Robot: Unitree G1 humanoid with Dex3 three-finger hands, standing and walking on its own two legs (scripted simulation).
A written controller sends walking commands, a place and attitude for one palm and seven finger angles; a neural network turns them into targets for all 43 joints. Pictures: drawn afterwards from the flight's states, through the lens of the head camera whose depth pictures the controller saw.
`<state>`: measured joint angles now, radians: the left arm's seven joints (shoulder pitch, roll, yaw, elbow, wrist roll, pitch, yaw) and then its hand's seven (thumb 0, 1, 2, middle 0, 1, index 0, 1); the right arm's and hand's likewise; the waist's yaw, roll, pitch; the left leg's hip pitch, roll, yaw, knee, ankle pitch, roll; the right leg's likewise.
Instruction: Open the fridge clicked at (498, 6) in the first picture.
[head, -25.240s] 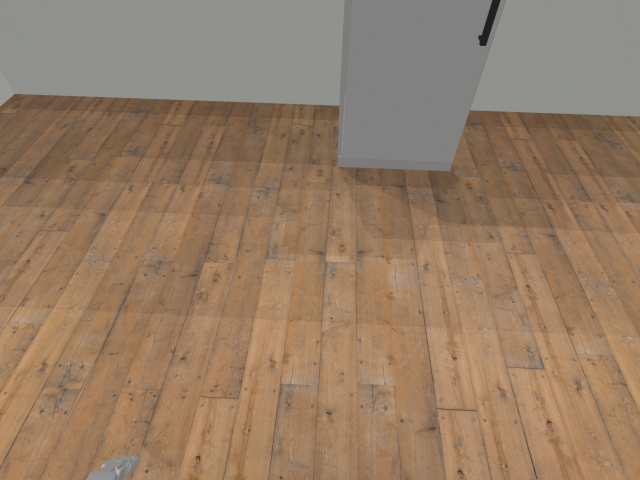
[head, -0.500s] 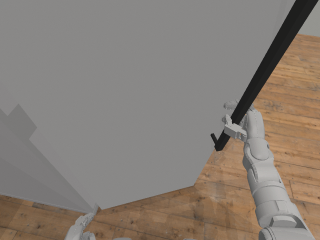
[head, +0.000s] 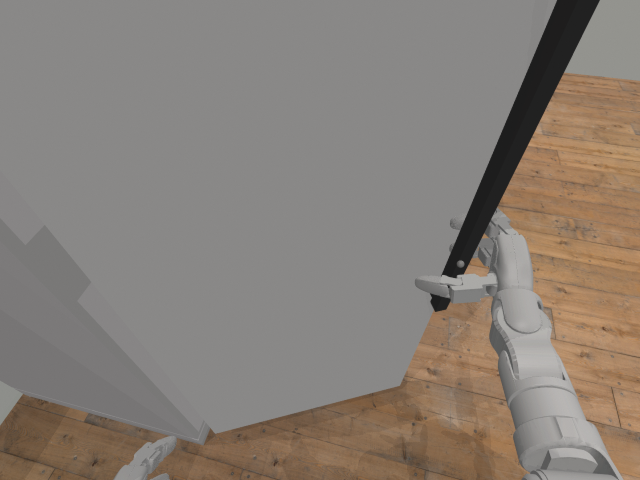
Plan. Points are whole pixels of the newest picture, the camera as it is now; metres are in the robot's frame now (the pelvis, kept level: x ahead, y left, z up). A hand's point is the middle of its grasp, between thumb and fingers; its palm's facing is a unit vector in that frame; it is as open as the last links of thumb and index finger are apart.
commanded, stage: loosen the grip on the handle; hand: right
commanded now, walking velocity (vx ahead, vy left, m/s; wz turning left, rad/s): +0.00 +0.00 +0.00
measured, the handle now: (477, 188) +0.44 -0.15 +0.15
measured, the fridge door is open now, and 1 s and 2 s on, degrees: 62 62 62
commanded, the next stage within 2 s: slip the hand off the handle in 0.24 s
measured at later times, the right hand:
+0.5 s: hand (488, 264) +0.40 -0.18 +0.05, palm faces +0.15 +0.97 -0.20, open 14.6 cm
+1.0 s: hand (532, 260) +0.40 -0.24 +0.06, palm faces +0.10 +0.98 -0.18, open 14.6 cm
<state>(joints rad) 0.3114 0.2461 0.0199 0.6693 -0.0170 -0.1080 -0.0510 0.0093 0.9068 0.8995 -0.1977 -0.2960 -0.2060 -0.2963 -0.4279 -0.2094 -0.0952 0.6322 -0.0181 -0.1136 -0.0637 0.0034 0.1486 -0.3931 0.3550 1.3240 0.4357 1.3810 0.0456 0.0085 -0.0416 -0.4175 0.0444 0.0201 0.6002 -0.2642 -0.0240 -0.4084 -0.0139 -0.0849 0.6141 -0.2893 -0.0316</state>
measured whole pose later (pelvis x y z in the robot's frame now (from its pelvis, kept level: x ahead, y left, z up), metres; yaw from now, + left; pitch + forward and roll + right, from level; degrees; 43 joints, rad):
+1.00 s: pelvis +0.02 +0.01 -0.01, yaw -1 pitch +8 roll +1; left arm 0.33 0.27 0.00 0.66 -0.04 -0.09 0.04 0.01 0.91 0.90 -0.20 -0.30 -0.21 -0.30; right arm -0.44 -0.43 -0.31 0.75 0.08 -0.19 0.22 -0.02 0.54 -0.20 0.25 1.15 0.25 1.15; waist 0.04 -0.02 -0.06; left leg -0.50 0.02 0.04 0.69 -0.33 -0.01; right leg -0.51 -0.04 -0.06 0.73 -0.36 -0.01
